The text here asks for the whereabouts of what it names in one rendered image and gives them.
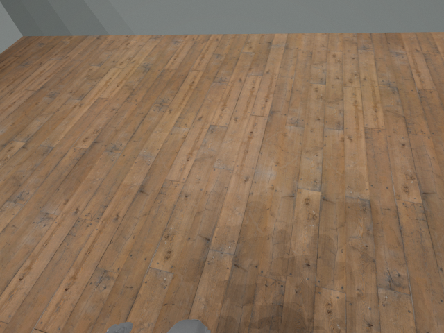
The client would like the robot left thigh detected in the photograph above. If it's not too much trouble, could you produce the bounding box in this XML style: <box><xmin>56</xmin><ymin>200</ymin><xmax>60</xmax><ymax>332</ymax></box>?
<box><xmin>167</xmin><ymin>319</ymin><xmax>211</xmax><ymax>333</ymax></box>

